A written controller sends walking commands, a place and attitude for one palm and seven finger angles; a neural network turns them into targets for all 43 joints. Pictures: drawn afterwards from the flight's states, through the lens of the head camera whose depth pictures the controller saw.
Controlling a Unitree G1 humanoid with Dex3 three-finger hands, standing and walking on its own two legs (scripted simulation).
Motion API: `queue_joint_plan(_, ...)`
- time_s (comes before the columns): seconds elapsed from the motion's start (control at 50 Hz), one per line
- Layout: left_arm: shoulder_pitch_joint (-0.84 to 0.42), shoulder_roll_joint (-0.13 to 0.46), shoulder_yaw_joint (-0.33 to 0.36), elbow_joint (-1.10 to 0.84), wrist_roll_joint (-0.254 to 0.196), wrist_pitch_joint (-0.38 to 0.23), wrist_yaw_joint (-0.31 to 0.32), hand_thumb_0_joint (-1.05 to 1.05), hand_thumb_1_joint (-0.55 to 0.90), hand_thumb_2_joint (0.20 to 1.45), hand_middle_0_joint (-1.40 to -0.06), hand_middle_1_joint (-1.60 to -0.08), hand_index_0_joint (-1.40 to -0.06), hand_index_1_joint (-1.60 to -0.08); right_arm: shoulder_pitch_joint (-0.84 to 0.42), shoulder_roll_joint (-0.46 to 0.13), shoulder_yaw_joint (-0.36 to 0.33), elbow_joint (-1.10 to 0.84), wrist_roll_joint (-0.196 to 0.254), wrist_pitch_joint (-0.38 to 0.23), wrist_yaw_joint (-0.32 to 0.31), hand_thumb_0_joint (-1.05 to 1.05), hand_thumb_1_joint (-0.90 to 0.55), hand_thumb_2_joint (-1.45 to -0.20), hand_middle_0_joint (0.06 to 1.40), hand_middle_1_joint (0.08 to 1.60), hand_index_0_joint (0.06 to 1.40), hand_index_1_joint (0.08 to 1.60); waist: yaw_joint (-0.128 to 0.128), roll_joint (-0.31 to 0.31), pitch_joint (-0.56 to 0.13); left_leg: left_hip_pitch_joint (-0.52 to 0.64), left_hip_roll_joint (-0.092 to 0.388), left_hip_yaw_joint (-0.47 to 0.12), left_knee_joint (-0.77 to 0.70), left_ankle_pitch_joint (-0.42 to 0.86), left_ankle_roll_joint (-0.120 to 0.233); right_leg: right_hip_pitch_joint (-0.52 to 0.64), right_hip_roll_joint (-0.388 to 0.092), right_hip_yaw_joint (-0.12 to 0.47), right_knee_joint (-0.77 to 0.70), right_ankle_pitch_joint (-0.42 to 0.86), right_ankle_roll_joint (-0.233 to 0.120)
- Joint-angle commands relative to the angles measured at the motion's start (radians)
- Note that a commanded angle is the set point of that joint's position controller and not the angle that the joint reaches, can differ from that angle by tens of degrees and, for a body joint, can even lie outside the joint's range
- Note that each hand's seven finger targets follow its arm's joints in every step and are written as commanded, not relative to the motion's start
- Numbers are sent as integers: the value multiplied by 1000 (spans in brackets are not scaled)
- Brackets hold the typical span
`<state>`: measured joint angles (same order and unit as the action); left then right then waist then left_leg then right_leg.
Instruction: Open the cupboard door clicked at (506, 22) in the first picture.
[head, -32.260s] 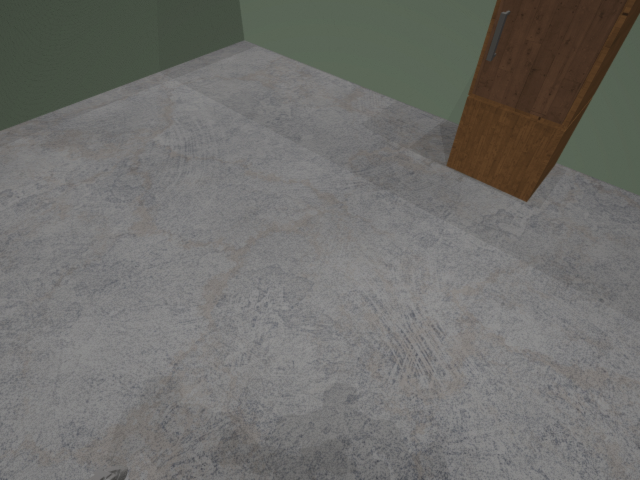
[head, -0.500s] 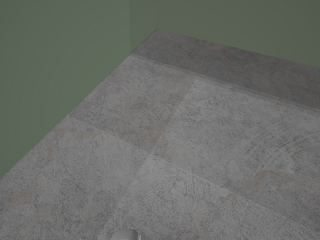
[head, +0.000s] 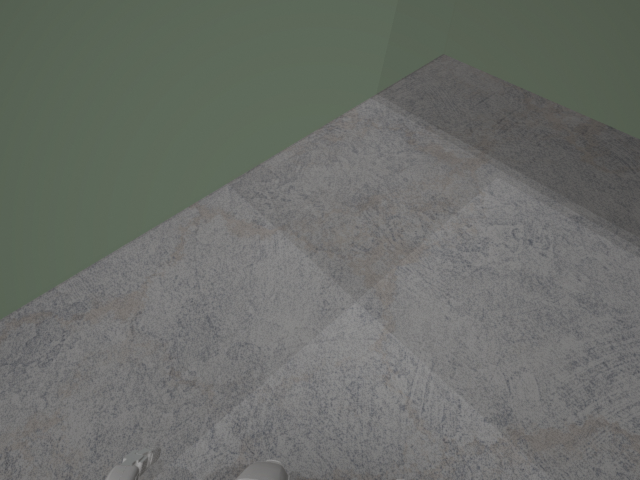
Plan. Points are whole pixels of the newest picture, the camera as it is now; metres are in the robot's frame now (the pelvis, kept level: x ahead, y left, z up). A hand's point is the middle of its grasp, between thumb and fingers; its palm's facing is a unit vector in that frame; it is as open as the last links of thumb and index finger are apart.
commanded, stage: turn to face it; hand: left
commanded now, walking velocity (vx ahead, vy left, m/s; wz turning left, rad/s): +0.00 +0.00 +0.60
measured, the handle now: out of the picture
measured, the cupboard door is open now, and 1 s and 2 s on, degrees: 45 45 45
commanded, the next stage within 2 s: none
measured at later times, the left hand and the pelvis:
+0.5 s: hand out of the picture +0.05 +0.21 -0.15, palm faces +0.33 -0.91 -0.27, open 7.4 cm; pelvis +0.02 -0.03 +0.01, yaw +18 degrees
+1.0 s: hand out of the picture -0.04 +0.17 -0.17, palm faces +0.61 -0.76 -0.24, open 7.4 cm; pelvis +0.03 -0.04 +0.01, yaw +37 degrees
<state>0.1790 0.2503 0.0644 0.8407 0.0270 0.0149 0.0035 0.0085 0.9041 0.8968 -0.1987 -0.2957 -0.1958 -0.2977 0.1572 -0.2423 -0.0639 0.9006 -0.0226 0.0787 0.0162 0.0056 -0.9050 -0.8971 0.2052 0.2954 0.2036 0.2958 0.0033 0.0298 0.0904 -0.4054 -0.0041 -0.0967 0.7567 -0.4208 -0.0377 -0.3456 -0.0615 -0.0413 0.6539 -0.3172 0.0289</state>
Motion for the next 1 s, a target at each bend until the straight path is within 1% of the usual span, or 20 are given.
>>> queue_joint_plan(0.0,30,173,38,-64,0,-14,27,0,900,900,-200,-300,-200,-300,-76,-110,-45,-114,2,-27,1,0,-900,-900,200,300,200,300,11,-317,-81,-188,30,53,497,-97,7,105,-326,290,-373,82,-175)
queue_joint_plan(0.06,8,138,28,-66,5,-18,29,0,900,900,-200,-300,-200,-300,-65,-57,-26,-93,9,-23,14,0,-900,-900,200,300,200,300,-3,-258,-80,-103,34,131,290,-69,-19,142,-260,68,-306,380,-143)
queue_joint_plan(0.14,92,183,42,-27,5,-23,28,0,900,900,-200,-300,-200,-300,-89,-31,-10,-94,15,-37,16,0,-900,-900,200,300,200,300,42,-219,-131,-36,5,198,13,-62,-17,297,-287,38,-225,586,-149)
queue_joint_plan(0.2,69,186,49,-21,-6,-18,22,0,900,900,-200,-300,-200,-300,-15,-59,-12,-80,14,-43,10,0,-900,-900,200,300,200,300,4,-214,-157,116,4,202,-205,101,0,246,-276,-25,-130,523,-96)
queue_joint_plan(0.22,55,173,46,-23,-11,-13,19,0,900,900,-200,-300,-200,-300,21,-86,-20,-71,12,-46,11,0,-900,-900,200,300,200,300,-19,-153,-164,230,23,169,-312,209,15,159,-258,-56,-53,432,-54)
queue_joint_plan(0.24,54,128,43,-48,-18,-4,14,0,900,900,-200,-300,-200,-300,77,-179,-43,-65,2,-55,6,0,-900,-900,200,300,200,300,-52,79,-194,375,210,-76,-366,417,100,-46,-171,-124,123,147,15)
queue_joint_plan(0.26,-9,71,18,-96,-19,1,11,0,900,900,-200,-300,-200,-300,145,-272,-66,-58,-5,-51,-5,0,-900,-900,200,300,200,300,-96,300,-173,419,435,-359,-403,748,262,-260,-58,-100,327,-361,68)
queue_joint_plan(0.28,-74,106,20,-113,-7,11,15,0,900,900,-200,-300,-200,-300,181,-273,-66,-38,-9,-48,-14,0,-900,-900,200,300,200,300,-116,162,-173,360,435,-351,-394,605,304,-265,-53,5,439,-337,49)
queue_joint_plan(0.32,-76,89,24,-80,-10,10,14,0,900,900,-200,-300,-200,-300,83,-217,-53,-58,-8,-59,-32,0,-900,-900,200,300,200,300,-62,202,-141,274,320,-250,-385,541,245,-266,-50,50,475,-209,46)
queue_joint_plan(0.44,-23,64,21,-43,-18,11,3,0,900,900,-200,-300,-200,-300,5,-207,-49,-67,-10,-54,-32,0,-900,-900,200,300,200,300,-22,144,-141,184,211,-166,-355,524,182,-25,33,-4,137,-139,37)
queue_joint_plan(0.5,99,97,33,-15,-17,-1,9,0,900,900,-200,-300,-200,-300,-60,-191,-51,-91,2,-42,-27,0,-900,-900,200,300,200,300,44,77,-141,14,139,-156,-263,329,122,227,37,-9,-178,55,27)
queue_joint_plan(0.54,126,242,57,-24,7,-15,22,0,900,900,-200,-300,-200,-300,-71,-95,-40,-131,11,-42,-12,0,-900,-900,200,300,200,300,67,-341,-108,-204,-71,84,163,-178,-2,277,-399,430,-439,70,-149)
queue_joint_plan(0.56,98,218,46,-36,0,-17,25,0,900,900,-200,-300,-200,-300,-69,-119,-45,-126,2,-37,-7,0,-900,-900,200,300,200,300,50,-277,-102,-177,-16,31,348,-182,11,186,-409,395,-409,109,-202)
queue_joint_plan(0.64,1,124,24,-58,-1,-19,32,0,900,900,-200,-300,-200,-300,-59,-73,-32,-81,8,-19,9,0,-900,-900,200,300,200,300,-9,-256,-84,-132,30,95,368,-54,-19,179,-256,87,-309,432,-157)
queue_joint_plan(0.74,76,177,40,-25,3,-22,30,0,900,900,-200,-300,-200,-300,-114,-42,-14,-96,15,-27,18,0,-900,-900,200,300,200,300,38,-218,-108,-36,13,178,56,-51,-19,269,-287,31,-259,524,-157)
queue_joint_plan(0.82,59,181,48,-13,-6,-14,19,0,900,900,-200,-300,-200,-300,-31,-73,-17,-82,12,-41,12,0,-900,-900,200,300,200,300,-6,-197,-134,172,8,184,-248,136,7,191,-270,-49,-114,440,-79)
queue_joint_plan(0.84,56,160,46,-28,-14,-9,15,0,900,900,-200,-300,-200,-300,29,-128,-31,-71,8,-48,10,0,-900,-900,200,300,200,300,-42,-71,-172,329,76,96,-333,293,43,66,-238,-95,27,336,-26)
queue_joint_plan(0.86,44,90,32,-65,-20,-2,7,0,900,900,-200,-300,-200,-300,101,-250,-62,-67,-5,-54,3,0,-900,-900,200,300,200,300,-81,250,-200,460,367,-297,-374,620,190,-211,-88,-145,270,-204,60)
queue_joint_plan(0.88,-33,96,18,-103,-9,6,11,0,900,900,-200,-300,-200,-300,165,-292,-68,-47,-5,-46,-7,0,-900,-900,200,300,200,300,-112,218,-193,416,457,-368,-389,681,297,-273,-57,-30,416,-363,51)
queue_joint_plan(0.98,-34,84,26,-44,-12,16,5,0,900,900,-200,-300,-200,-300,17,-194,-38,-72,-6,-64,-37,0,-900,-900,200,300,200,300,-25,131,-136,265,241,-165,-374,614,201,-200,-29,39,419,-139,52)
